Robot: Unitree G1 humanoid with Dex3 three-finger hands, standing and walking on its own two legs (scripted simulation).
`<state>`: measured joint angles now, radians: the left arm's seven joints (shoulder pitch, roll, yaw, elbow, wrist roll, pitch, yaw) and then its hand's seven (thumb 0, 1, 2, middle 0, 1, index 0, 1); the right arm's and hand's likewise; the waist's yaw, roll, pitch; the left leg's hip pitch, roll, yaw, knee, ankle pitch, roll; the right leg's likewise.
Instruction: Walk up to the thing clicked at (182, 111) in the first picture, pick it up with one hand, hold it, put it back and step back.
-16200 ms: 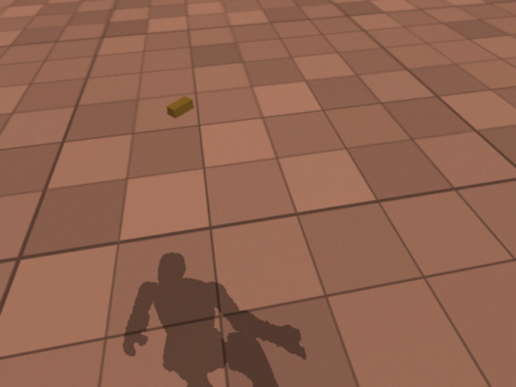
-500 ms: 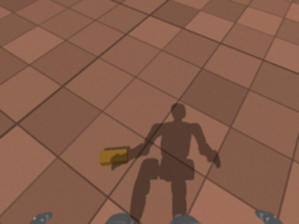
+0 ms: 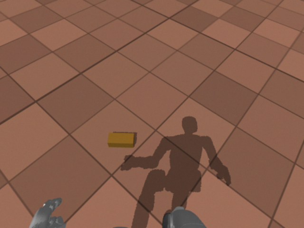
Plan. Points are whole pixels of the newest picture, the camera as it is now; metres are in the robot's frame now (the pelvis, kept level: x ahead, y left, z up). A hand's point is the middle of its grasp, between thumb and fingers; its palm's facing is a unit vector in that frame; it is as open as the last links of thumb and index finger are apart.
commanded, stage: walk up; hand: left
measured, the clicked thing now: (121, 140) +0.69 +0.21 -0.72
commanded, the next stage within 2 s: stand in 1.48 s
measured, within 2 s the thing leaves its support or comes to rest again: neither
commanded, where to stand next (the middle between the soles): +0.31 -0.03 m, yaw +1 degrees
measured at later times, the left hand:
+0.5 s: hand out of the picture -0.02 +0.25 -0.12, palm faces +0.00 -0.91 -0.42, open 7.4 cm
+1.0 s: hand out of the picture +0.06 +0.24 -0.13, palm faces -0.05 -0.92 -0.38, open 7.4 cm
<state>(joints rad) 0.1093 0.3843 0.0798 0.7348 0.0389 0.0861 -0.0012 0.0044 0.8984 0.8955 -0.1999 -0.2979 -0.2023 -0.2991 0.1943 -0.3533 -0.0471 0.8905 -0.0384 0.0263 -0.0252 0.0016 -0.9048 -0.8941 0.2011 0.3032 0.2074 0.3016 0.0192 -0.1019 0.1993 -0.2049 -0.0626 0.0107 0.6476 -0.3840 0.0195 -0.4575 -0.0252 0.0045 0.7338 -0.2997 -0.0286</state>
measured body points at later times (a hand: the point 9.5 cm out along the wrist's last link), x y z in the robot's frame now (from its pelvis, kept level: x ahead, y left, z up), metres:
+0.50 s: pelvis -0.05 -0.02 +0.02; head -0.05 -0.05 +0.46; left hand -0.02 +0.29 -0.09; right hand +0.03 -0.34 -0.11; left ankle -0.03 +0.12 -0.69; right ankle -0.08 -0.16 -0.72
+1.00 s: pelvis -0.03 -0.01 +0.01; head -0.02 -0.02 +0.46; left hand +0.06 +0.29 -0.10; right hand +0.03 -0.33 -0.12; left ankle -0.02 +0.12 -0.71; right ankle -0.02 -0.14 -0.72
